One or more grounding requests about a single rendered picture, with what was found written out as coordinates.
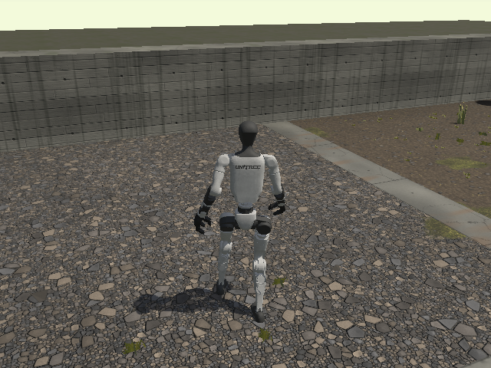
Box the robot left forearm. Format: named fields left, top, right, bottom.
left=197, top=185, right=216, bottom=218

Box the robot torso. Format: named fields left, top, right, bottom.
left=229, top=150, right=265, bottom=230

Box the right robot hand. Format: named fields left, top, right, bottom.
left=268, top=202, right=285, bottom=215

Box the robot right forearm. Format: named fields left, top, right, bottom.
left=274, top=184, right=285, bottom=206

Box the left robot hand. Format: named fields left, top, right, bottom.
left=194, top=213, right=211, bottom=234

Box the right robot thigh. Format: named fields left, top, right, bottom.
left=252, top=215, right=272, bottom=273

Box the left robot upper arm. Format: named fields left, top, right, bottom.
left=209, top=153, right=232, bottom=197

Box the right robot upper arm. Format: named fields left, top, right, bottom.
left=263, top=154, right=282, bottom=195

